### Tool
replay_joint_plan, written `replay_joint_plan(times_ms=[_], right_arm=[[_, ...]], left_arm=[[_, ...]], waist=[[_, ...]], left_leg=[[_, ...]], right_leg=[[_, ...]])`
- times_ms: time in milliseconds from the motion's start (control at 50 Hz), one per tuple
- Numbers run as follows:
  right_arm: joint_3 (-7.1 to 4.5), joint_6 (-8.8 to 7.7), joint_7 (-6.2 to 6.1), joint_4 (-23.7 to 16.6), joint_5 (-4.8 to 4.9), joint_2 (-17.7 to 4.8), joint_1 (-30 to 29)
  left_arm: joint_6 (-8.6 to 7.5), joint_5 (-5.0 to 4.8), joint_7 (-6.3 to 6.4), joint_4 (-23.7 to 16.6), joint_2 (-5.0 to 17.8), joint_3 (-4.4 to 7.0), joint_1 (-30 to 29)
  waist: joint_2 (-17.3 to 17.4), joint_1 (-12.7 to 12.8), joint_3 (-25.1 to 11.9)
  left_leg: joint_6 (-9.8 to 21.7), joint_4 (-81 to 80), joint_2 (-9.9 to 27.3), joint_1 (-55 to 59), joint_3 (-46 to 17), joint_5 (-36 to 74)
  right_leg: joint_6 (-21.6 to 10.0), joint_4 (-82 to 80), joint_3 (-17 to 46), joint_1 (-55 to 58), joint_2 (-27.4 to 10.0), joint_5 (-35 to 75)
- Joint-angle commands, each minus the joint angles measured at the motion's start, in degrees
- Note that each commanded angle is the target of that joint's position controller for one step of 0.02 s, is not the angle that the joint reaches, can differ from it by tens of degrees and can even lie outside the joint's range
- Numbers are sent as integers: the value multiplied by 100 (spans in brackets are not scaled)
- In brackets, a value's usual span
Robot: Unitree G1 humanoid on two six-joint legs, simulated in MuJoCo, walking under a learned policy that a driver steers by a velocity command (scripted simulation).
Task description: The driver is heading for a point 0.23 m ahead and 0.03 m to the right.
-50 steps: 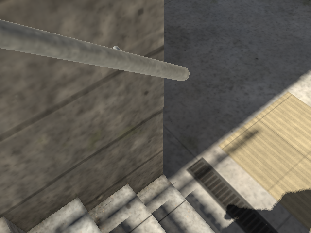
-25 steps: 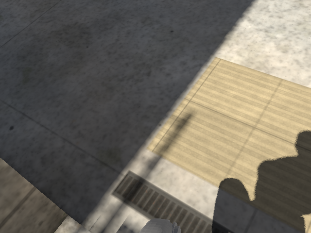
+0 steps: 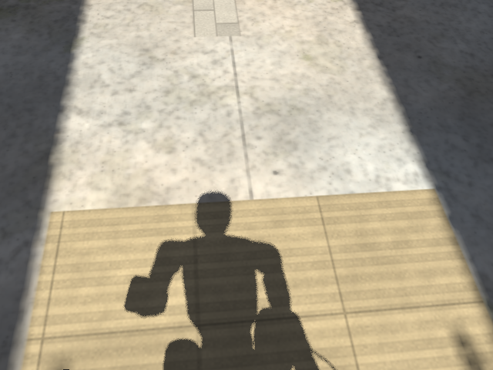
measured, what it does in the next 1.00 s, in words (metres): walks ahead: right foot, then left foot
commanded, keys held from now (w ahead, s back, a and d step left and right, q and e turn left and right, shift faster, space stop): shift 1.00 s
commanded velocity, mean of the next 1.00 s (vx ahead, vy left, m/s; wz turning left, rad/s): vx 0.24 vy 0.00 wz -0.23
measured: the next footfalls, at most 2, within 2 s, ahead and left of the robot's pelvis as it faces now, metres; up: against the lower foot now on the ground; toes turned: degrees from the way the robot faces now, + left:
right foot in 0.10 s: +0.25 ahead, +0.00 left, +0.00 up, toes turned -10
left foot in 0.42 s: +0.56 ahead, +0.22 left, +0.00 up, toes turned -15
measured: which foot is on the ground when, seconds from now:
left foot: down 0.00-0.08, up 0.10-0.40, down 0.42-1.00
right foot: up 0.00-0.08, down 0.10-0.44, up 0.46-0.74, down 0.76-1.00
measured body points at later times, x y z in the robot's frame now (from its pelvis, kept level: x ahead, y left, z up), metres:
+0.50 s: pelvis +0.37 +0.14 +0.01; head +0.41 +0.14 +0.45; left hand +0.52 +0.37 -0.13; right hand +0.45 -0.13 -0.11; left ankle +0.52 +0.22 -0.71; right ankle +0.21 +0.01 -0.66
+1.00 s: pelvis +0.44 +0.17 +0.02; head +0.46 +0.16 +0.47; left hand +0.52 +0.40 -0.13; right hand +0.50 -0.09 -0.11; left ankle +0.52 +0.23 -0.71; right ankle +0.37 +0.03 -0.71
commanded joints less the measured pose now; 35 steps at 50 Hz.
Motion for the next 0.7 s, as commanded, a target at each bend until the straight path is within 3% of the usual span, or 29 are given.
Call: replay_joint_plan(times_ms=[20,40,60,80,100,120,140,160,180,200,220,240,260,280,300,320,340,360,380,400,420,440,460,480,500,520,560,600,700], right_arm=[[226,-219,-58,-645,76,48,-711],[272,-221,-132,-690,94,-35,-789],[280,-257,-174,-750,207,-261,-730],[318,-296,-204,-797,236,-532,-710],[298,-328,-222,-872,317,-796,-1017],[263,-265,-144,-958,235,-821,-1023],[249,-321,15,-1150,86,-901,-80],[153,-327,150,-1426,338,-963,-518],[147,-269,127,-1757,476,-786,-993],[173,-158,92,-1840,328,-478,-1150],[165,-12,51,-1702,161,-332,-846],[125,103,-7,-1647,115,-293,-596],[104,145,-68,-1714,122,-252,-634],[87,137,-105,-1713,146,-243,-769],[120,57,-105,-1762,132,-171,-1174],[117,1,-66,-1691,165,-75,-1305],[129,-35,-14,-1623,187,-22,-1337],[130,-39,15,-1603,236,29,-1423],[66,-55,-4,-1535,212,-74,-1419],[-3,-33,-35,-1479,125,-174,-1328],[-66,-20,-30,-1468,67,-353,-1242],[-142,-43,-7,-1544,-70,-744,-1131],[-161,-71,35,-1529,-257,-1036,-889],[-121,-77,116,-1590,-204,-893,-973],[-151,-56,145,-1722,-107,-863,-1359],[-101,15,136,-1800,-8,-703,-1830],[16,164,72,-1919,17,-411,-2573],[-11,306,26,-1945,-39,-472,-2708],[0,404,-35,-1922,68,-390,-2745]], left_arm=[[-54,21,-56,-585,-442,-390,-324],[-100,2,-35,-580,-502,-467,-243],[-85,9,30,-333,-359,-450,70],[-65,40,78,8,-17,-354,997],[0,66,111,362,426,-183,1927],[35,-94,88,402,646,-133,2230],[-67,-380,81,82,809,-84,2360],[-51,-261,136,117,801,-9,2531],[-174,-236,164,13,876,48,1644],[-239,-304,211,-223,699,50,761],[-286,-355,203,-418,365,-53,96],[-333,-350,140,-503,199,-99,-151],[-370,-317,114,-572,158,-94,-384],[-388,-288,130,-594,198,-56,-477],[-344,-289,226,-470,357,38,-111],[-261,-320,327,-300,347,84,360],[-213,-335,365,-141,390,102,804],[-172,-382,375,-2,335,97,986],[-159,-390,336,112,154,74,1087],[-154,-378,303,244,38,57,1210],[-168,-317,284,211,-3,66,1066],[-202,-257,289,203,-223,49,1254],[-253,-364,269,246,-570,-50,1949],[-236,-456,257,272,-388,-52,2155],[-120,-470,303,310,-38,38,1906],[32,-430,383,273,84,79,1503],[291,-340,507,177,60,110,1173],[360,-331,574,263,-46,109,1301],[355,-289,595,561,-118,97,1591]], waist=[[381,578,403],[228,783,514],[160,814,301],[244,1245,-114],[-69,1940,-439],[-331,1931,-1101],[-632,1522,-2980],[175,1594,-3094],[793,1054,-1581],[1374,465,-658],[1507,-52,-56],[1330,-300,299],[995,-468,379],[721,-441,356],[541,-193,195],[319,-25,-132],[121,138,-464],[-191,158,-556],[-242,121,-588],[-299,-6,-651],[-317,-156,-680],[144,-132,-906],[1593,-23,-1858],[1762,-14,-2496],[1198,-11,-2281],[777,58,-1812],[980,260,-990],[1258,295,-785],[1140,338,-845]], left_leg=[[-1214,-884,1453,-957,-696,7577],[-1197,-632,1327,-1752,-466,8404],[-1115,-118,1466,-2259,-568,9388],[-1076,1038,1636,-2798,-814,9502],[-1153,3522,1354,-3607,-564,6350],[-1067,6417,555,-3567,-91,-162],[-1162,7290,859,-4210,-1858,-1020],[-1283,7132,784,-4735,-2345,-787],[-1206,6682,882,-5445,-2112,-302],[-1035,6113,1033,-5211,-1776,139],[-1036,5774,1160,-4653,-1704,149],[-1051,4976,1283,-3957,-1698,102],[-1118,3891,1352,-3311,-1634,229],[-1147,2832,1276,-2671,-1371,704],[-1160,1999,1050,-2207,-1084,1501],[-1171,1374,784,-1958,-922,2624],[-1213,906,572,-1741,-763,3636],[-1181,470,492,-1494,-772,4111],[-1115,167,336,-1108,-613,4414],[-1003,89,267,-734,-635,4389],[-862,154,469,-457,-867,4963],[-503,354,1263,136,-1545,7491],[708,243,2837,1166,-3211,9185],[1134,14,3141,1239,-4194,8343],[975,-123,2934,921,-3981,6684],[736,-347,2612,236,-3579,4865],[411,-887,2192,-1237,-3113,2765],[211,-1150,1737,-1696,-2573,2081],[359,-1275,1763,-1625,-2581,1194]], right_leg=[[-16,-1506,-509,983,237,411],[17,-2634,-863,2213,530,545],[141,-2996,-1120,3615,940,598],[-20,-3367,-749,5070,957,814],[-547,-4340,188,6353,298,2024],[-1232,-4875,1214,6671,-776,3930],[-2355,-3876,3682,8396,-2379,6009],[-2562,-4760,4262,8153,-2389,4625],[-2246,-5368,3894,6939,-2178,3602],[-1760,-5771,3436,5539,-1902,3236],[-1568,-6040,2913,4164,-1724,3450],[-1322,-6152,2332,3039,-1456,3528],[-1098,-6237,1793,2208,-1125,3334],[-883,-6175,1130,1720,-666,3647],[-635,-6043,675,1676,-261,3367],[-560,-5781,454,2053,-61,3117],[-472,-5670,324,2571,-33,2852],[-361,-5486,318,2750,-70,2536],[-137,-5202,280,2675,-11,2143],[100,-4952,369,2750,-7,1903],[333,-4595,434,2778,55,1457],[713,-3686,335,2530,367,-26],[1099,-1565,655,1900,588,-2759],[1100,-820,1364,1782,524,-3012],[1111,-506,1440,1666,305,-2844],[1084,-779,1184,1591,77,-2548],[1033,-1763,867,2075,-238,-2030],[996,-2821,531,2668,-101,-1797],[935,-4354,451,3392,-101,-801]])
